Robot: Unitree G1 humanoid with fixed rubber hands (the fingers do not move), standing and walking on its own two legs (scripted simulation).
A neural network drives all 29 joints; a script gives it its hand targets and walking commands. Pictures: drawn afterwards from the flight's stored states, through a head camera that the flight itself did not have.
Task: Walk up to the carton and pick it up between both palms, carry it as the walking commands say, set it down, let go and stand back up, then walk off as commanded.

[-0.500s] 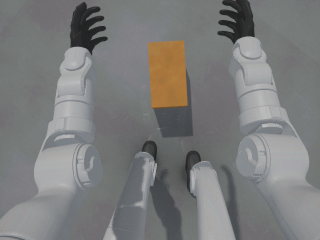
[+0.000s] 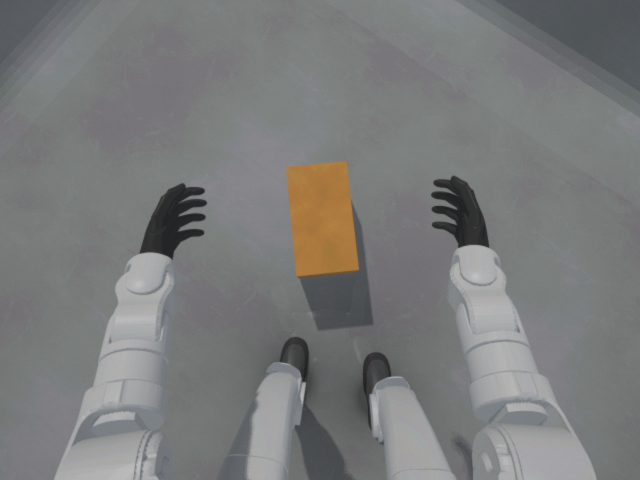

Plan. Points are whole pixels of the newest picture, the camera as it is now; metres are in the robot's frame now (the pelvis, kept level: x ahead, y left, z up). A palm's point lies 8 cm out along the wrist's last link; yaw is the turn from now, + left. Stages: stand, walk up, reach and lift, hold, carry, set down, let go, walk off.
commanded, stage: let go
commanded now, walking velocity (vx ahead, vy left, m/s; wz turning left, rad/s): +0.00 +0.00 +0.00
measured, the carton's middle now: (321, 222) +0.49 +0.05 -0.65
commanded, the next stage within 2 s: stand in 0.98 s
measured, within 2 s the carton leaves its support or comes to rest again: neither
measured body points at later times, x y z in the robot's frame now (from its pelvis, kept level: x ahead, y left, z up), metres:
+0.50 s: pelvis +0.04 -0.02 +0.05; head +0.10 -0.02 +0.50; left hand +0.21 +0.21 -0.03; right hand +0.24 -0.25 -0.03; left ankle +0.04 +0.10 -0.69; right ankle +0.02 -0.14 -0.69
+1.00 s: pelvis +0.05 -0.02 +0.05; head +0.05 -0.02 +0.50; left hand +0.21 +0.23 -0.03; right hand +0.23 -0.25 -0.03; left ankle +0.04 +0.10 -0.69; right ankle +0.02 -0.14 -0.69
